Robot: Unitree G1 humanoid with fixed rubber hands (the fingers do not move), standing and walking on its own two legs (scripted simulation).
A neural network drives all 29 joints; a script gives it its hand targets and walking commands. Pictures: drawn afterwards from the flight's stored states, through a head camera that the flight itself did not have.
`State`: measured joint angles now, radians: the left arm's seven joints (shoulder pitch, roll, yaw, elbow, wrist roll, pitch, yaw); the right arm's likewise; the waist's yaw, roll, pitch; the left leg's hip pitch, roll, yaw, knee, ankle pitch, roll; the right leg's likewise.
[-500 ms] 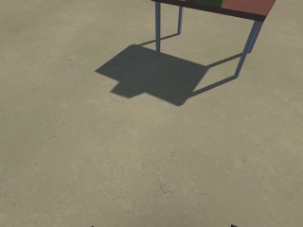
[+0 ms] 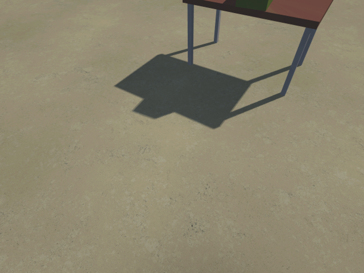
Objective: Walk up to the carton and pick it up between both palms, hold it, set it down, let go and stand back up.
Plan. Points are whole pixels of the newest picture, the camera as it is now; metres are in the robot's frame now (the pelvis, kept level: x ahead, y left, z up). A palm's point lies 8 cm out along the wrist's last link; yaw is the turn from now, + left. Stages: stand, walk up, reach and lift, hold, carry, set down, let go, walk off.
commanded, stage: stand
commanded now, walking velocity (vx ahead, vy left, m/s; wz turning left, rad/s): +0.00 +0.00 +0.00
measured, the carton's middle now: out of the picture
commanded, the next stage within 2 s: walk up in 1.28 s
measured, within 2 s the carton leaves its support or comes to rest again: neither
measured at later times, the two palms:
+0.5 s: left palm out of the picture +0.01 +0.20 -0.14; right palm out of the picture +0.01 -0.21 -0.14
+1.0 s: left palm out of the picture +0.00 +0.20 -0.14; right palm out of the picture +0.00 -0.20 -0.15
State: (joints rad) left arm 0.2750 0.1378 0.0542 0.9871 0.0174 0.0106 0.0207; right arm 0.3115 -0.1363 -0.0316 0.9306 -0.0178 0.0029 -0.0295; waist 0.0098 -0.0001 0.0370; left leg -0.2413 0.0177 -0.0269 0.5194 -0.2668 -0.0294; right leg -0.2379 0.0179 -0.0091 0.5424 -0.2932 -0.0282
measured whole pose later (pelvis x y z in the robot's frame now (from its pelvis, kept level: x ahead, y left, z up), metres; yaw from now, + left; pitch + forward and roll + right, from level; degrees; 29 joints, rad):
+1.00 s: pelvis +0.02 +0.00 +0.01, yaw +0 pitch -2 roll +0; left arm 0.26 0.09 0.04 1.18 0.01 -0.01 0.05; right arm 0.27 -0.09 -0.02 1.17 -0.01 0.00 -0.05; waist 0.00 0.01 0.06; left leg -0.14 0.03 -0.03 0.43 -0.26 -0.04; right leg -0.12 0.03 -0.01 0.43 -0.27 -0.03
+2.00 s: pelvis +0.16 -0.09 -0.03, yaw -9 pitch -1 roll -1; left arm 0.40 0.20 0.05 0.92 0.02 -0.06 0.01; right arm 0.36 -0.27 -0.03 1.00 -0.05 0.00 0.03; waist 0.04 0.06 -0.03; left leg -0.38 0.08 -0.01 1.24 -0.54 0.04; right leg -0.32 -0.01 -0.07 0.77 -0.43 -0.03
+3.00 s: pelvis +0.76 -0.24 -0.02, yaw -19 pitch -2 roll +1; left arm 0.23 0.15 -0.01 0.78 0.03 -0.05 0.02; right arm 0.45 -0.21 0.00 0.88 -0.02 -0.02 0.02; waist -0.01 0.01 0.10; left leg -0.32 0.04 0.02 1.26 -0.43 0.02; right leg -0.43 -0.02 -0.13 0.71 -0.26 -0.07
